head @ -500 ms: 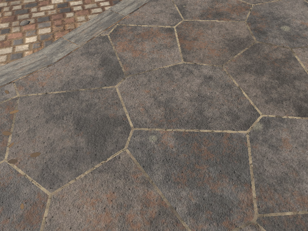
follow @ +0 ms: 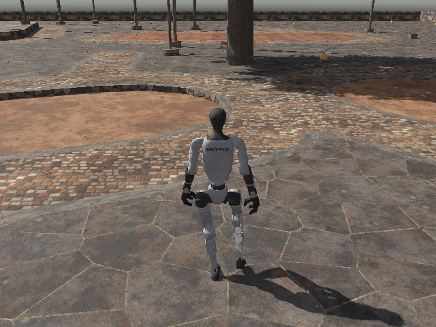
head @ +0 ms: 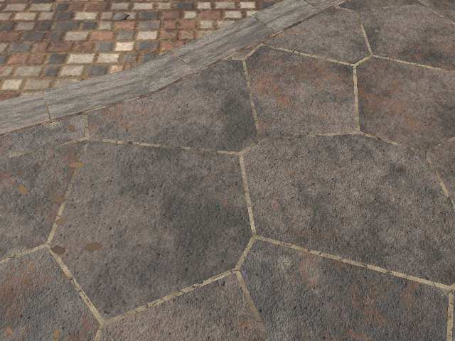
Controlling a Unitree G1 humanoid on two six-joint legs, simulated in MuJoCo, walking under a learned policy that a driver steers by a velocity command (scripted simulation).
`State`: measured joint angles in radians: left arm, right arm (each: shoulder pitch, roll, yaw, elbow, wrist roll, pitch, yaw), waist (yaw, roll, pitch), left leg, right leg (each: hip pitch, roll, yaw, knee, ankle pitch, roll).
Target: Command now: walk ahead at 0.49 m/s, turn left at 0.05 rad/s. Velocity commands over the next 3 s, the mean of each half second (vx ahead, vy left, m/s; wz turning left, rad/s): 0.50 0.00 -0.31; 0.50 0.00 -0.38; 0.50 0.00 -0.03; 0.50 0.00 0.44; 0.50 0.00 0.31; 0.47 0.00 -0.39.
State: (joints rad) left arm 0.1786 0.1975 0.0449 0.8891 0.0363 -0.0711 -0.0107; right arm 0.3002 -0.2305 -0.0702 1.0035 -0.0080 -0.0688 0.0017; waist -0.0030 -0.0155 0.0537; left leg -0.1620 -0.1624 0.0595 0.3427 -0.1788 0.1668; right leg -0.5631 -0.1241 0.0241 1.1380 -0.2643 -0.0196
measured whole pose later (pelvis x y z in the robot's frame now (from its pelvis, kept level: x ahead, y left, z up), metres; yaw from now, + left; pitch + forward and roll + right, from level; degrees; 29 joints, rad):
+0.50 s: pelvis +0.29 -0.07 -0.01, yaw -14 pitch +0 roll -1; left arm 0.27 0.25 0.07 0.94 0.01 -0.04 -0.01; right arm 0.25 -0.22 -0.03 0.89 -0.03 -0.10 0.00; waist 0.00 0.01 0.05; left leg -0.44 0.03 -0.01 1.27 -0.31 0.02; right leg -0.26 0.15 -0.05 0.44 -0.19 -0.15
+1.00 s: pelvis +0.58 -0.10 +0.00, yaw -25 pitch +1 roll +0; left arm 0.36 0.27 0.06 0.89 0.02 -0.06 -0.01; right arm 0.19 -0.25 -0.03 0.80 -0.03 -0.07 0.01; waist 0.03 -0.03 0.04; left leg -0.32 -0.04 0.05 0.47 -0.17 0.06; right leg -0.32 0.07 0.06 1.13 -0.36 -0.08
